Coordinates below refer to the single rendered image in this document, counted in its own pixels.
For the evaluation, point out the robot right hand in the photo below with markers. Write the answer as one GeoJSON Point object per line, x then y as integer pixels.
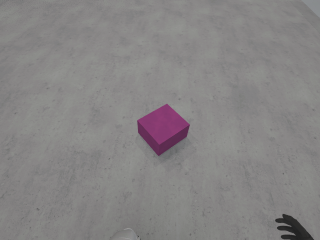
{"type": "Point", "coordinates": [299, 231]}

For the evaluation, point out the robot left thigh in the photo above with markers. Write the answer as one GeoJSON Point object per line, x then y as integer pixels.
{"type": "Point", "coordinates": [125, 235]}

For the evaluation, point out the carton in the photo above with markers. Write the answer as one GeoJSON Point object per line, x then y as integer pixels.
{"type": "Point", "coordinates": [162, 129]}

